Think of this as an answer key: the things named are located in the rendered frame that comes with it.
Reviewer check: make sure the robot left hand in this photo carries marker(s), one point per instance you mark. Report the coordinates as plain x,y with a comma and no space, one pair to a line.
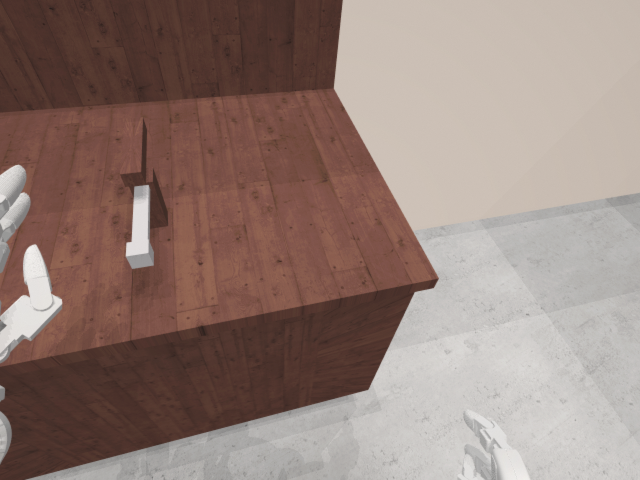
28,315

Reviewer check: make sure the tap lever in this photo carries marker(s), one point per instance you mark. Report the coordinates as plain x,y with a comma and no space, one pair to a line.
139,252

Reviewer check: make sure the counter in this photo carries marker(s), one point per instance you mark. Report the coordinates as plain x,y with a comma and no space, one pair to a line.
283,264

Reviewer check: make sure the robot right hand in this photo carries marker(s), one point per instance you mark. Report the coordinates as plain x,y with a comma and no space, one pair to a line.
505,463

